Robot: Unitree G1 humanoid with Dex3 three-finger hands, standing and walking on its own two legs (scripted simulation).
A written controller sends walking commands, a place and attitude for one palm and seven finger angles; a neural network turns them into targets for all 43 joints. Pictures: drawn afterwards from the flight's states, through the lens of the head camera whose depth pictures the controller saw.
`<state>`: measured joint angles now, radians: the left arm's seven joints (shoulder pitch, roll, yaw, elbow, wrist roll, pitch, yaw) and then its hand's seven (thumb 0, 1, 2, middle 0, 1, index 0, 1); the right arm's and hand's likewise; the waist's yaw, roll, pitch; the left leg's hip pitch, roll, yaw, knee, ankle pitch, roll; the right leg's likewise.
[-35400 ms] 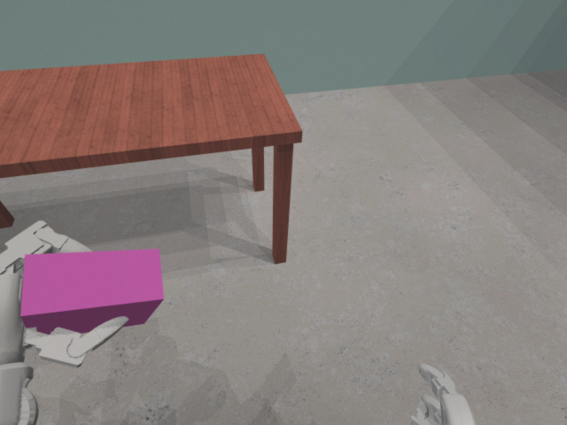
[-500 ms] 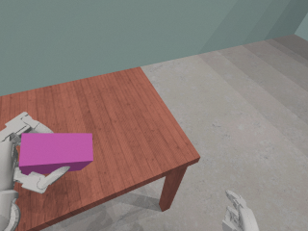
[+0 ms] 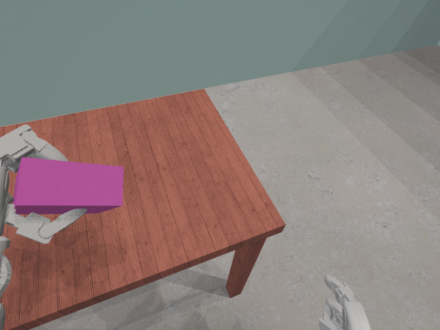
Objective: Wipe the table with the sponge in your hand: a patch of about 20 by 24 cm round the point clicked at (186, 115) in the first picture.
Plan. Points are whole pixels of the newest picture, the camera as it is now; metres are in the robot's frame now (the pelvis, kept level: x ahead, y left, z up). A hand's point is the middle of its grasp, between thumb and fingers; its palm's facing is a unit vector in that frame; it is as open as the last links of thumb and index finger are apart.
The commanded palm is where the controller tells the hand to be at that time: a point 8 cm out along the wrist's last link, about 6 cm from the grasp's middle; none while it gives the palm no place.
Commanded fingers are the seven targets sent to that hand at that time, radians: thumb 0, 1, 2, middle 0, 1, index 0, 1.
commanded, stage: come to a stop and stand still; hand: left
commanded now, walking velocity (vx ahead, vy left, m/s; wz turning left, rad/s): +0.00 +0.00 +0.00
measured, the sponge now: (81, 191) +0.26 +0.24 +0.15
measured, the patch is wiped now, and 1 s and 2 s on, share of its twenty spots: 0.00 0.00 0.00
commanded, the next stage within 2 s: look again from close up in 0.52 s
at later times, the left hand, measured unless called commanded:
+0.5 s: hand (40, 190) +0.24 +0.27 +0.18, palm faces +0.38 -0.86 -0.33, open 9.6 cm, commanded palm +0.18 +0.30 +0.17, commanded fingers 0.00 0.10 1.30 -1.20 -1.60 -1.20 -1.60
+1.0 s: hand (28, 208) +0.22 +0.28 +0.16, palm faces +0.36 -0.86 -0.36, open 9.6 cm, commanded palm +0.16 +0.32 +0.17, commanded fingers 0.00 0.10 1.30 -1.20 -1.60 -1.20 -1.60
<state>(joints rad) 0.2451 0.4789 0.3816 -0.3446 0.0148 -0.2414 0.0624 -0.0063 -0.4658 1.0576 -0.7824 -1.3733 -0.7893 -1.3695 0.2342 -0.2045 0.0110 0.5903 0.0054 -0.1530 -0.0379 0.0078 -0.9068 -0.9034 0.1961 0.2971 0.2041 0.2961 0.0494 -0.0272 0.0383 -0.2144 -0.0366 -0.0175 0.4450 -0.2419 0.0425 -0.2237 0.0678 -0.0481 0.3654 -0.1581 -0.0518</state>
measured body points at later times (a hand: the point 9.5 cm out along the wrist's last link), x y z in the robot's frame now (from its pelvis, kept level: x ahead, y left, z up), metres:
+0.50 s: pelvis +0.01 +0.03 +0.00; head +0.04 +0.05 +0.45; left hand +0.21 +0.31 +0.20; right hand +0.21 -0.20 -0.06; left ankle -0.01 +0.09 -0.74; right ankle +0.02 -0.08 -0.74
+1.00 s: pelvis -0.01 +0.04 +0.00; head +0.01 +0.06 +0.45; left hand +0.19 +0.32 +0.18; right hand +0.16 -0.18 -0.07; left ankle -0.01 +0.09 -0.74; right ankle +0.02 -0.08 -0.74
